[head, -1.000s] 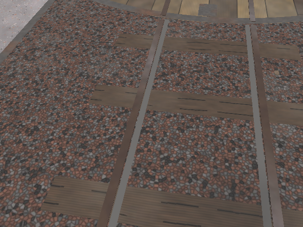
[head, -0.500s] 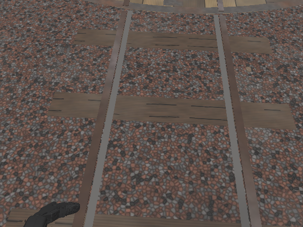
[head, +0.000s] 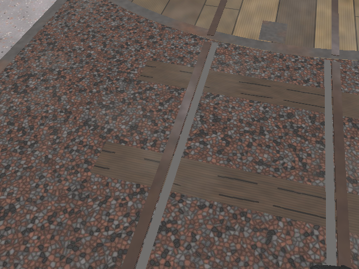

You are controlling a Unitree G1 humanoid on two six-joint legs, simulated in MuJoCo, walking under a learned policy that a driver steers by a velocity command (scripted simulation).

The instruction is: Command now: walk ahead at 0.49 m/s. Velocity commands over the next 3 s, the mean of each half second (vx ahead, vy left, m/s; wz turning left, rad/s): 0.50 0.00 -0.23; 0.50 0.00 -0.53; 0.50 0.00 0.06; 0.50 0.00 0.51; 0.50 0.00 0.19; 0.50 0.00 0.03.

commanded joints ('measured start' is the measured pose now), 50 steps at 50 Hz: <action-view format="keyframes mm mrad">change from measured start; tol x32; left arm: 1 37 178 42 -18 -5 11 10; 27 -374 47 11 -246 -6 18 -55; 32 77 253 112 -171 -12 40 -29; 50 11 150 61 -197 -8 13 18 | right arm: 1 -119 -89 -14 -100 5 -24 18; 6 397 -306 -91 46 -7 -17 2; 50 -125 -100 -20 -113 -10 -47 -6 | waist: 1 -18 -94 62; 6 -156 271 -414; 24 -159 -13 79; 33 -46 -310 -304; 50 3 -120 -1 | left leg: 1 -26 -18 8 -53 -93 32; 4 419 -82 65 -80 -124 105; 6 1061 307 -627 -150 -338 328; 14 476 160 -103 -416 -100 194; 25 663 173 174 -410 74 146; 30 757 189 232 -69 670 94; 34 -147 -115 -72 863 -662 -13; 50 106 -60 -27 -28 66 -52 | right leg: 1 41 -331 140 16 397 -138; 4 -19 -254 70 355 768 -82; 6 -641 -2 57 988 -235 13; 8 -807 -92 172 1097 -210 -16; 21 -689 -181 85 551 378 34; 31 -290 -3 -71 363 149 -120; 34 373 -393 859 99 -105 -378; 41 -224 -223 365 15 388 -263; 50 -226 -183 319 68 232 -165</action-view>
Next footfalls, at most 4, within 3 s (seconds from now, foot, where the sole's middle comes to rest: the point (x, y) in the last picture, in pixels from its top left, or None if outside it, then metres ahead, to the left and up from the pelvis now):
0.08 left None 0.24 0.13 -0.78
0.64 right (237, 262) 0.52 -0.13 -0.78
1.12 left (219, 179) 0.87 -0.06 -0.78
1.58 right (289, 161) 0.98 -0.37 -0.78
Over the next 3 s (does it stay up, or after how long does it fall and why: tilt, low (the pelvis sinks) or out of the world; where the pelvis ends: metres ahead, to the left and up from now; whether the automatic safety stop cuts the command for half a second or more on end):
stays up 1.64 -0.28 0.01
